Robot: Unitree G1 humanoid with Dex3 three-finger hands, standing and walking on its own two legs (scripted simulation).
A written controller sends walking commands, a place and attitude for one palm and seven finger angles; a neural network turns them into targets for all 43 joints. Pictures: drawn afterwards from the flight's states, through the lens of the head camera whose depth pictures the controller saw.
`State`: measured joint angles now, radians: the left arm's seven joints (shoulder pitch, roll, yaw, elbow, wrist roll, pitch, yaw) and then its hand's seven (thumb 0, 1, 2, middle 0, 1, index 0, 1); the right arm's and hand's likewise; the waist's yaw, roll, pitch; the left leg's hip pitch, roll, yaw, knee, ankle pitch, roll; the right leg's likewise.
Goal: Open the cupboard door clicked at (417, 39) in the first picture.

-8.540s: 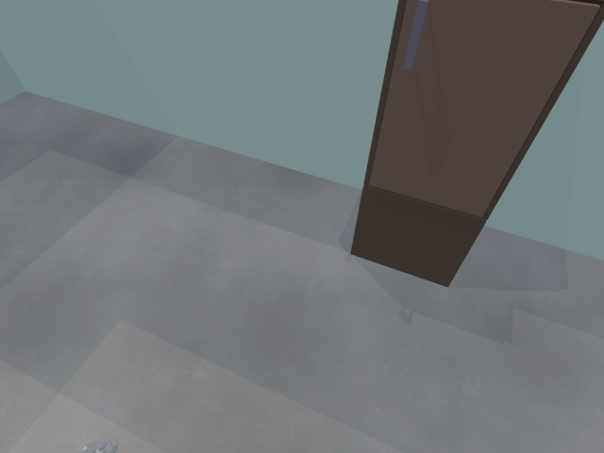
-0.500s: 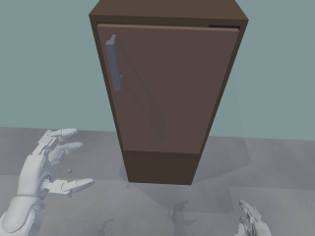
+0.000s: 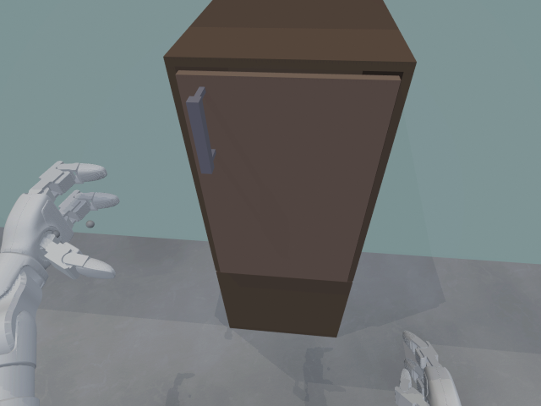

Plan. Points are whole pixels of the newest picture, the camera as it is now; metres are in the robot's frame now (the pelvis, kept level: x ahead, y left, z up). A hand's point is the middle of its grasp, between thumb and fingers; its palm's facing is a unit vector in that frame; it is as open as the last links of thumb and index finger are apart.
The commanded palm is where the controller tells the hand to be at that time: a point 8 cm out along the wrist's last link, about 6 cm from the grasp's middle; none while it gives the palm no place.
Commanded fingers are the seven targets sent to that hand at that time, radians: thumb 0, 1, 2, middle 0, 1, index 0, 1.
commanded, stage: raise the hand with hooked fingers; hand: left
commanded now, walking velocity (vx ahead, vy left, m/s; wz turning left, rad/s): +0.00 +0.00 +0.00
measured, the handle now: (204, 131) +0.52 +0.18 +0.16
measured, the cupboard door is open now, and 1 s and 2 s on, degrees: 0 0 0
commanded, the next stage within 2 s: move the hooked fingers beside the handle in 0.60 s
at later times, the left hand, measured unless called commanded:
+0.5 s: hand (101, 209) +0.30 +0.26 +0.18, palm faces +0.10 -0.99 -0.05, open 14.0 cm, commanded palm +0.26 +0.30 +0.18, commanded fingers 0.00 -0.50 0.30 -0.30 -1.20 -0.30 -1.20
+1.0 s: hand (106, 195) +0.33 +0.27 +0.18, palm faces +0.06 -1.00 -0.03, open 14.0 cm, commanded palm +0.30 +0.31 +0.18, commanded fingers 0.00 -0.50 0.30 -0.30 -1.20 -0.30 -1.20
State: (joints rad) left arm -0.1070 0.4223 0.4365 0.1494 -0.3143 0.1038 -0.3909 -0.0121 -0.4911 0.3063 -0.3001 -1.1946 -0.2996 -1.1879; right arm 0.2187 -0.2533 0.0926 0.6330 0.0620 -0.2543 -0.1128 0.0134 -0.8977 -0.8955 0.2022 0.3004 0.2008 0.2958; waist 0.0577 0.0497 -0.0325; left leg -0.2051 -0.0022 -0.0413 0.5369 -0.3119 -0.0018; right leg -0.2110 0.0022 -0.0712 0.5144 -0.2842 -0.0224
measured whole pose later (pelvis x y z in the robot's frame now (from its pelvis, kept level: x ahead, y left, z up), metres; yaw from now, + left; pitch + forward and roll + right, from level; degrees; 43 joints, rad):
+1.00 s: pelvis -0.01 +0.00 +0.00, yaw +0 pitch -1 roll +0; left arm -0.33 0.45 0.41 0.36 -0.27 0.13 -0.39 -0.01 -0.51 0.30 -0.30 -1.20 -0.30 -1.20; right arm 0.23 -0.26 0.09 0.63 0.07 -0.23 -0.13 0.01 -0.90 -0.90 0.20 0.30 0.20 0.30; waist 0.04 0.04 -0.02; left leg -0.21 -0.01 -0.03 0.51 -0.29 0.00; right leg -0.22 0.00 -0.06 0.49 -0.26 -0.02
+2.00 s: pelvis +0.01 +0.00 +0.00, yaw -1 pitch +6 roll -1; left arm -0.72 0.56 0.42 0.89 -0.19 -0.02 -0.38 -0.01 -0.50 0.30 -0.30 -1.20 -0.30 -1.20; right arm 0.34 -0.30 0.05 0.65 0.07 -0.11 -0.11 0.01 -0.90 -0.90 0.20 0.30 0.20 0.30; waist -0.04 0.02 -0.05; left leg -0.34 0.01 -0.02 0.56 -0.32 0.00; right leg -0.35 0.01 -0.05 0.53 -0.28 -0.02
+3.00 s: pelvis +0.01 +0.02 -0.01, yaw -2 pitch +8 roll -1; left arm -0.78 0.53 0.40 0.93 -0.17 -0.05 -0.35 -0.01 -0.50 0.30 -0.30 -1.20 -0.30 -1.20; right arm 0.33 -0.28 0.06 0.62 0.06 -0.05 -0.07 0.01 -0.90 -0.90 0.20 0.30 0.20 0.30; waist -0.05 0.02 -0.08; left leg -0.40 0.00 -0.01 0.61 -0.34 0.02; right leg -0.40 0.01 -0.04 0.55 -0.28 0.00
